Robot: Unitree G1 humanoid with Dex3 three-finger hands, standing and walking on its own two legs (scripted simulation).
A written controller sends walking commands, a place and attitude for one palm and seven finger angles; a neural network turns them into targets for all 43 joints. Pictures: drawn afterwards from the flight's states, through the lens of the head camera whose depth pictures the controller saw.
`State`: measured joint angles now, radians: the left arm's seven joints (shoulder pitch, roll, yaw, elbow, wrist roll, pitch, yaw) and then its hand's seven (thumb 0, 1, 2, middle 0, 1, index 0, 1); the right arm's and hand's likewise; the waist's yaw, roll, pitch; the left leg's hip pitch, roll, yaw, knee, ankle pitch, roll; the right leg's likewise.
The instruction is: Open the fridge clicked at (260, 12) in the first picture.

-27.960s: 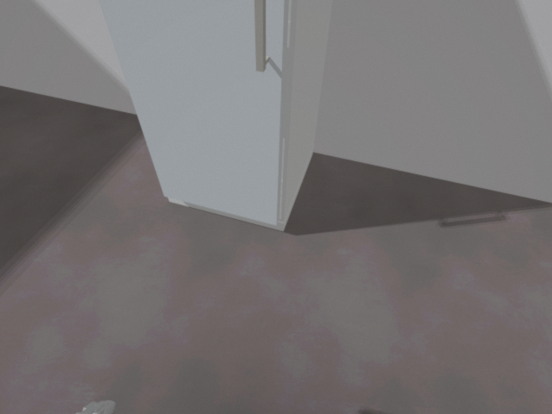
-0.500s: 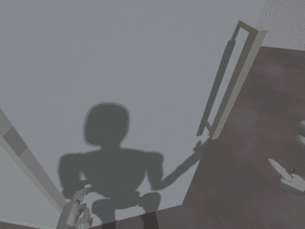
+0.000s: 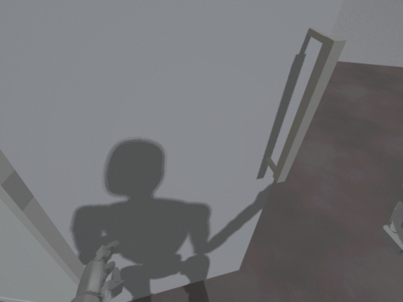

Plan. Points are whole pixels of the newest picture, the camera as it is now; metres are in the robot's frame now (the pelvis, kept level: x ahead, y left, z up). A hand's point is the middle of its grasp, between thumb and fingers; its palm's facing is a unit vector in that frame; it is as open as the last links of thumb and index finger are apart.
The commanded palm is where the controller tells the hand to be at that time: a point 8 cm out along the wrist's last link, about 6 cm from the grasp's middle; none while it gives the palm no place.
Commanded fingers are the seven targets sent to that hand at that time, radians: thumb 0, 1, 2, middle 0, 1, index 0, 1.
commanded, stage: draw the hand back to the body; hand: right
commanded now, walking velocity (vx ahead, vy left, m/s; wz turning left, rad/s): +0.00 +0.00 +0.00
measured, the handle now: (294, 118) +0.40 -0.18 +0.21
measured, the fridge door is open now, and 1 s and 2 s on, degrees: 68 68 68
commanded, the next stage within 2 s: step back with the hand held close in 0.06 s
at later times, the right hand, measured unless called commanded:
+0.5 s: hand (381, 234) +0.19 -0.27 +0.15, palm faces +0.34 +0.82 -0.47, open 7.4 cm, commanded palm +0.12 -0.31 +0.18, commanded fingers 0.00 -0.90 -0.90 0.20 0.30 0.20 0.30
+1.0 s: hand out of the picture +0.12 -0.30 +0.16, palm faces +0.45 +0.76 -0.48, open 7.5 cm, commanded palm +0.05 -0.33 +0.18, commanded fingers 0.00 -0.90 -0.90 0.20 0.30 0.20 0.30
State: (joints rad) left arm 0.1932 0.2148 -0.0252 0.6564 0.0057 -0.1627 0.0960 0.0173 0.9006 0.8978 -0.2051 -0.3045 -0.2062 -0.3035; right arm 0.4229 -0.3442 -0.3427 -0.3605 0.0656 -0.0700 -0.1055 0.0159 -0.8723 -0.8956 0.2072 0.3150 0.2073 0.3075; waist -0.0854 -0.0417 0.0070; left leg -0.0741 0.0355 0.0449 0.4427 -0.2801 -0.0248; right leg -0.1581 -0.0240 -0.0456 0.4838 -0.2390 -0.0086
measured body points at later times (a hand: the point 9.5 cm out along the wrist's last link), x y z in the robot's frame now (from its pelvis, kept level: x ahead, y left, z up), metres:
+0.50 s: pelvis -0.03 -0.02 +0.00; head -0.01 -0.03 +0.44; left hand +0.15 +0.22 -0.08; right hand +0.16 -0.31 +0.17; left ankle -0.02 +0.13 -0.74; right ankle +0.02 -0.11 -0.74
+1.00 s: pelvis -0.09 -0.03 -0.02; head -0.06 -0.05 +0.43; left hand +0.08 +0.20 -0.09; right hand +0.09 -0.34 +0.19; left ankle -0.09 +0.11 -0.74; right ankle +0.02 -0.11 -0.74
